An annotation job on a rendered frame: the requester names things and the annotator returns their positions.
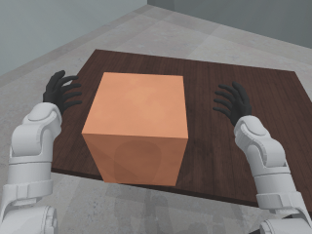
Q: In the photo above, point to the robot right hand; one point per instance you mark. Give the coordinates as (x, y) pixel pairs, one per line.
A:
(240, 102)

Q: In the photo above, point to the right robot upper arm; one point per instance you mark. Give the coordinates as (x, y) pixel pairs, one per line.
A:
(285, 226)

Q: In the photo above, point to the left robot upper arm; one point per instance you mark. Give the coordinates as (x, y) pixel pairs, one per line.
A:
(35, 220)

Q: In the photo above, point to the carton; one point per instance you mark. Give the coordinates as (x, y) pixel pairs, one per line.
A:
(136, 129)

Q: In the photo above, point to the right robot forearm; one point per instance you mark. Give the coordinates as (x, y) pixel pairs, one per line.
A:
(276, 191)

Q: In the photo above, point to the left robot forearm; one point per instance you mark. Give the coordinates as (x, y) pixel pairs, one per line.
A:
(31, 154)

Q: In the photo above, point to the robot left hand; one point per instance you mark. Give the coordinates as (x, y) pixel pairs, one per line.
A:
(55, 91)

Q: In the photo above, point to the table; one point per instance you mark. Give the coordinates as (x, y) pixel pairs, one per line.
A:
(213, 166)

